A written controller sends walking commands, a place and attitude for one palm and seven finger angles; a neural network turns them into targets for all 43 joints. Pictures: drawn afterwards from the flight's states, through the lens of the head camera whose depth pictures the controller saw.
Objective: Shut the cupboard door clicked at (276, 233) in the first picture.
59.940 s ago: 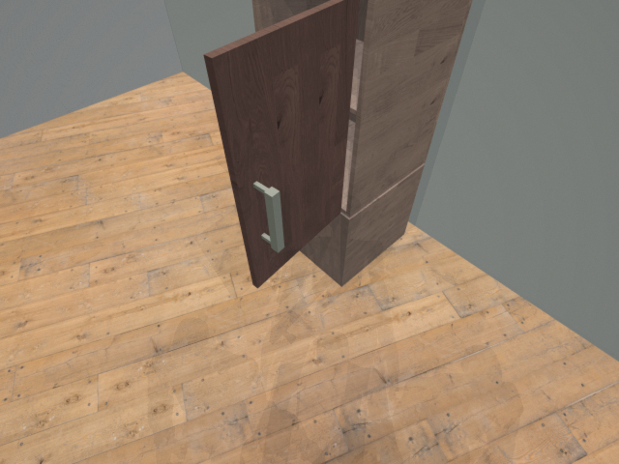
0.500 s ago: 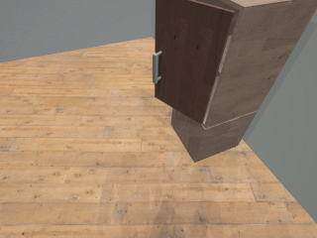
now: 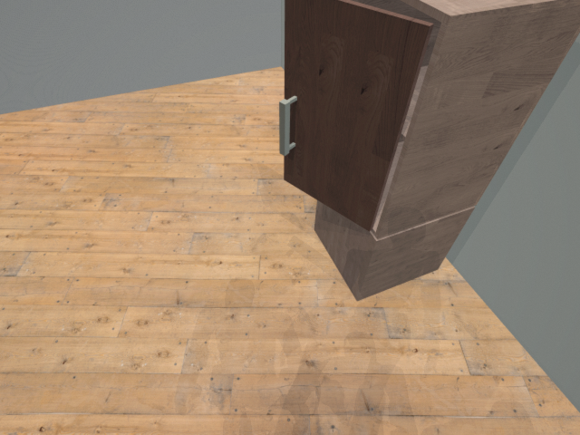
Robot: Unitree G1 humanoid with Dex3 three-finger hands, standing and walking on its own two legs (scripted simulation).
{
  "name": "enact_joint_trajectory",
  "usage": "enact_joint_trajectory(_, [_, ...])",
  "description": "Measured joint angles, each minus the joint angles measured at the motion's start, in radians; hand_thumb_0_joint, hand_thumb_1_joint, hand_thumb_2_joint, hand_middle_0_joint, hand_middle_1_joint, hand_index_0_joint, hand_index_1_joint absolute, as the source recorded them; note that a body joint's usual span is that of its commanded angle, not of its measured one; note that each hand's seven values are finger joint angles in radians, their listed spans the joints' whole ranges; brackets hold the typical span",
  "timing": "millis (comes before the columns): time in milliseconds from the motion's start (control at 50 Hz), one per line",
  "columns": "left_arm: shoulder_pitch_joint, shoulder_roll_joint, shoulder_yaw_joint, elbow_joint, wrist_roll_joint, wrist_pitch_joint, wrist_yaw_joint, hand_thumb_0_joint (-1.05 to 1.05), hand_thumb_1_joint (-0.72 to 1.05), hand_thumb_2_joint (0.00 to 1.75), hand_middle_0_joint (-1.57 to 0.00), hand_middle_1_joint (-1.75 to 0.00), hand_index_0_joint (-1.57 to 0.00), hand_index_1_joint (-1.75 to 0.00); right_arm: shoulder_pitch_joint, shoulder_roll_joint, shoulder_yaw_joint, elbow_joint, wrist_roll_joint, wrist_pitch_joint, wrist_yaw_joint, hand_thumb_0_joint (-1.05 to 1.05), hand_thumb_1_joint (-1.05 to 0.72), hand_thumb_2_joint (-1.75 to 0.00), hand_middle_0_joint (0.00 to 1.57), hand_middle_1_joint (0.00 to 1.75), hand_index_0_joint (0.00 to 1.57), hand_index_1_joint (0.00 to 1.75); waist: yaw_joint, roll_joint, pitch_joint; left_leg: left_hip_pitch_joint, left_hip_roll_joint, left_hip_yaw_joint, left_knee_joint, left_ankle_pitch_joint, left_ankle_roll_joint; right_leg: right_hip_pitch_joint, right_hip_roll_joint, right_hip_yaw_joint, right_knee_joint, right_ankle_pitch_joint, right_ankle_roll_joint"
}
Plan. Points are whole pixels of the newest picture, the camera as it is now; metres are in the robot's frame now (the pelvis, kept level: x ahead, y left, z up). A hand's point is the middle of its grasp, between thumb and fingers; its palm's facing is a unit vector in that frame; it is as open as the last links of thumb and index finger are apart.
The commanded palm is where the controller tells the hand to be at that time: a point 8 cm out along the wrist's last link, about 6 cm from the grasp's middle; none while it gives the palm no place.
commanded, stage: walk to a spot facing it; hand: left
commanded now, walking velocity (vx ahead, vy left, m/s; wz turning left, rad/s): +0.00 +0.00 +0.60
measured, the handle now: (288, 126) +0.93 +0.05 -0.11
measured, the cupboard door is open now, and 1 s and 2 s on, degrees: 26 26 26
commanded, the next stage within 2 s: none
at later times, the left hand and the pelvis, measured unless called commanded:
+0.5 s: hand out of the picture +0.01 +0.24 -0.20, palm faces +0.26 -0.94 -0.21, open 7.4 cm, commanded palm none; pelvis -0.01 +0.03 -0.01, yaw +15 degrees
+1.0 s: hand out of the picture -0.03 +0.19 -0.15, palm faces +0.51 -0.80 -0.31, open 7.4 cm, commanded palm none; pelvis +0.00 -0.04 -0.01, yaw +33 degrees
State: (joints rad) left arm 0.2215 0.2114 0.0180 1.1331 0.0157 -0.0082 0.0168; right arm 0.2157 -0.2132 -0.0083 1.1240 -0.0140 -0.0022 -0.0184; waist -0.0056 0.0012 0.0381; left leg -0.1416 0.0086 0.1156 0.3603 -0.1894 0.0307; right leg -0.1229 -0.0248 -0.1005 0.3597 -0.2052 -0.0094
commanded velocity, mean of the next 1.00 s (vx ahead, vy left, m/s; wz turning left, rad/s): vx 0.00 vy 0.00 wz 0.60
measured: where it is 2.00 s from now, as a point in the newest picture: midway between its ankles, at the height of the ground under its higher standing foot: outside the picture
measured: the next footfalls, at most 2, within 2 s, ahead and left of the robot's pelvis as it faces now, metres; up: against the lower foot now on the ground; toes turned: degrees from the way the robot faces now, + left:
right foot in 0.88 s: +0.08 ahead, -0.11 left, +0.00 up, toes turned +29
left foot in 1.32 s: -0.08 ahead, +0.08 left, +0.00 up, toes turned +52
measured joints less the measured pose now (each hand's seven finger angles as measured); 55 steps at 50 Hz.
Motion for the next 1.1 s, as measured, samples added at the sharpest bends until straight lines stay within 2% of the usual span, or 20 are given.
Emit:
enact_joint_trajectory(180, [-0.022,-0.006,0.016,-0.044,0.000,0.018,0.008,0.00,0.91,0.90,-0.20,-0.30,-0.20,-0.29,0.005,0.010,-0.009,-0.030,-0.001,0.025,0.007,0.00,-0.91,-0.90,0.20,0.30,0.20,0.30,-0.011,-0.001,0.014,-0.069,-0.009,-0.049,0.096,-0.037,-0.004,-0.040,-0.016,-0.049,0.081,-0.051,-0.002])
enact_joint_trajectory(220, [-0.025,-0.009,0.024,-0.065,0.002,0.024,0.009,0.00,0.91,0.90,-0.20,-0.30,-0.20,-0.30,0.011,0.017,-0.016,-0.042,-0.002,0.037,0.012,0.00,-0.91,-0.90,0.20,0.30,0.20,0.30,-0.013,0.003,0.025,-0.115,-0.004,-0.062,0.182,-0.072,-0.017,-0.052,-0.020,-0.074,0.114,-0.072,-0.005])
enact_joint_trajectory(300, [-0.029,-0.010,0.040,-0.104,0.015,0.029,0.013,0.00,0.91,0.90,-0.20,-0.30,-0.20,-0.30,0.018,0.034,-0.032,-0.065,-0.001,0.062,0.020,0.00,-0.91,-0.90,0.20,0.30,0.20,0.30,-0.013,-0.009,0.052,-0.202,0.014,-0.055,0.421,-0.252,-0.041,-0.061,-0.044,-0.130,0.173,-0.110,0.003])
enact_joint_trajectory(340, [-0.030,-0.003,0.047,-0.118,0.016,0.032,0.012,0.00,0.91,0.90,-0.20,-0.30,-0.20,-0.30,0.021,0.042,-0.035,-0.083,0.001,0.061,0.026,0.00,-0.91,-0.90,0.20,0.30,0.20,0.30,-0.016,-0.030,0.062,-0.193,0.023,-0.041,0.380,-0.231,-0.050,-0.071,-0.071,-0.153,0.217,-0.136,0.018])
enact_joint_trajectory(360, [-0.027,-0.001,0.048,-0.126,0.013,0.034,0.011,0.00,0.91,0.90,-0.20,-0.30,-0.20,-0.30,0.027,0.041,-0.035,-0.096,0.000,0.056,0.029,0.00,-0.91,-0.90,0.20,0.30,0.20,0.30,-0.017,-0.034,0.063,-0.176,0.028,-0.041,0.313,-0.146,-0.049,-0.085,-0.086,-0.163,0.254,-0.156,0.028])
enact_joint_trajectory(380, [-0.029,0.002,0.051,-0.133,0.009,0.040,0.008,0.00,0.91,0.90,-0.20,-0.30,-0.20,-0.30,0.028,0.040,-0.037,-0.105,-0.003,0.048,0.030,0.00,-0.91,-0.90,0.20,0.30,0.20,0.30,-0.019,-0.043,0.065,-0.184,0.015,-0.042,0.306,-0.110,-0.031,-0.112,-0.103,-0.154,0.312,-0.179,0.038])
enact_joint_trajectory(400, [-0.035,0.005,0.053,-0.137,0.006,0.050,0.009,0.00,0.91,0.90,-0.20,-0.30,-0.20,-0.30,0.024,0.042,-0.038,-0.111,-0.008,0.042,0.027,0.00,-0.91,-0.90,0.20,0.30,0.20,0.30,-0.018,-0.050,0.070,-0.197,0.001,-0.043,0.323,-0.116,-0.005,-0.152,-0.103,-0.109,0.397,-0.247,0.044])
enact_joint_trajectory(440, [-0.043,0.007,0.056,-0.147,0.006,0.071,0.010,0.00,0.91,0.90,-0.20,-0.30,-0.20,-0.30,0.018,0.041,-0.039,-0.125,-0.014,0.037,0.021,0.00,-0.91,-0.90,0.20,0.30,0.20,0.30,-0.017,-0.048,0.074,-0.201,-0.013,-0.048,0.314,-0.130,0.032,-0.235,-0.076,-0.019,0.571,-0.310,0.042])
enact_joint_trajectory(480, [-0.055,0.008,0.061,-0.152,0.009,0.079,0.007,0.00,0.91,0.90,-0.20,-0.30,-0.20,-0.29,0.021,0.038,-0.038,-0.138,-0.017,0.032,0.012,0.00,-0.91,-0.90,0.20,0.30,0.20,0.30,-0.022,-0.033,0.069,-0.194,-0.025,-0.066,0.259,-0.104,0.040,-0.299,-0.053,0.034,0.686,-0.267,0.046])
enact_joint_trajectory(540, [-0.075,0.016,0.066,-0.174,0.009,0.069,0.002,0.00,0.91,0.90,-0.20,-0.30,-0.20,-0.29,0.025,0.035,-0.033,-0.149,-0.016,0.025,0.002,0.00,-0.91,-0.90,0.20,0.30,0.20,0.30,-0.024,-0.017,0.064,-0.175,-0.040,-0.100,0.160,-0.037,0.040,-0.361,-0.037,0.081,0.758,-0.179,0.063])
enact_joint_trajectory(620, [-0.092,0.034,0.070,-0.206,0.006,0.056,0.002,0.00,0.91,0.90,-0.20,-0.30,-0.20,-0.29,0.029,0.030,-0.033,-0.155,-0.013,0.023,0.001,0.00,-0.91,-0.90,0.20,0.30,0.20,0.30,-0.022,-0.010,0.053,-0.159,-0.053,-0.145,0.083,0.018,0.040,-0.377,-0.029,0.110,0.723,-0.137,0.082])
enact_joint_trajectory(740, [-0.119,0.040,0.066,-0.235,0.004,0.060,0.004,0.00,0.91,0.90,-0.20,-0.30,-0.20,-0.29,0.023,0.011,-0.049,-0.165,-0.017,0.036,0.009,0.00,-0.91,-0.90,0.20,0.30,0.20,0.30,-0.033,0.002,0.041,-0.169,-0.072,-0.217,0.069,0.043,0.022,-0.326,-0.011,0.123,0.565,-0.170,0.085])
enact_joint_trajectory(820, [-0.126,0.026,0.054,-0.254,-0.001,0.057,0.004,0.00,0.91,0.90,-0.20,-0.30,-0.20,-0.29,0.015,-0.012,-0.064,-0.176,-0.018,0.050,0.014,0.00,-0.91,-0.90,0.20,0.30,0.20,0.30,-0.042,0.025,0.039,-0.195,-0.088,-0.274,0.092,0.049,-0.002,-0.247,0.021,0.121,0.386,-0.183,0.069])
enact_joint_trajectory(860, [-0.112,0.020,0.048,-0.267,-0.003,0.046,0.003,0.00,0.91,0.90,-0.20,-0.30,-0.20,-0.29,0.013,-0.023,-0.074,-0.182,-0.014,0.059,0.016,0.00,-0.91,-0.90,0.20,0.30,0.20,0.30,-0.036,0.031,0.030,-0.219,-0.103,-0.296,0.125,0.040,-0.018,-0.179,0.030,0.113,0.239,-0.129,0.058])
enact_joint_trajectory(880, [-0.098,0.024,0.046,-0.275,0.001,0.037,0.003,0.00,0.91,0.90,-0.20,-0.30,-0.20,-0.29,0.013,-0.025,-0.079,-0.185,-0.009,0.064,0.019,0.00,-0.91,-0.90,0.20,0.30,0.20,0.30,-0.028,0.020,0.020,-0.245,-0.117,-0.291,0.169,0.000,-0.027,-0.149,0.021,0.120,0.160,-0.106,0.037])
enact_joint_trajectory(920, [-0.084,0.007,0.039,-0.267,0.008,0.035,0.009,0.00,0.91,0.90,-0.20,-0.30,-0.20,-0.29,-0.007,-0.043,-0.093,-0.181,-0.009,0.072,0.021,0.00,-0.91,-0.90,0.20,0.30,0.20,0.30,-0.023,0.043,0.033,-0.318,-0.118,-0.271,0.375,-0.176,-0.045,-0.149,0.022,0.096,0.174,-0.083,0.005])
enact_joint_trajectory(940, [-0.074,-0.002,0.035,-0.262,0.009,0.038,0.010,0.00,0.91,0.90,-0.20,-0.30,-0.20,-0.29,-0.011,-0.052,-0.098,-0.184,-0.012,0.076,0.025,0.00,-0.91,-0.90,0.20,0.30,0.20,0.30,-0.027,0.052,0.037,-0.355,-0.117,-0.252,0.497,-0.212,-0.051,-0.140,0.016,0.079,0.171,-0.083,-0.002])
enact_joint_trajectory(1000, [-0.038,-0.017,0.030,-0.248,0.007,0.041,0.012,0.00,0.91,0.90,-0.20,-0.30,-0.20,-0.30,-0.019,-0.062,-0.102,-0.192,-0.014,0.079,0.038,0.00,-0.91,-0.90,0.20,0.30,0.20,0.30,-0.033,0.052,0.045,-0.416,-0.085,-0.188,0.756,-0.198,-0.074,-0.105,-0.006,0.041,0.135,-0.075,-0.007])
enact_joint_trajectory(1040, [-0.021,-0.021,0.029,-0.242,0.006,0.036,0.013,0.00,0.91,0.90,-0.20,-0.30,-0.20,-0.30,-0.020,-0.059,-0.099,-0.197,-0.011,0.079,0.044,0.00,-0.91,-0.90,0.20,0.30,0.20,0.30,-0.038,0.041,0.051,-0.414,-0.055,-0.163,0.808,-0.179,-0.089,-0.090,-0.021,0.014,0.121,-0.071,-0.009])
enact_joint_trajectory(1100, [-0.004,-0.026,0.027,-0.242,0.006,0.026,0.013,0.00,0.91,0.90,-0.20,-0.30,-0.20,-0.30,-0.023,-0.050,-0.091,-0.196,-0.007,0.087,0.048,0.00,-0.91,-0.90,0.20,0.30,0.20,0.29,-0.035,0.022,0.059,-0.373,-0.018,-0.143,0.773,-0.192,-0.103,-0.078,-0.045,-0.030,0.118,-0.078,-0.008])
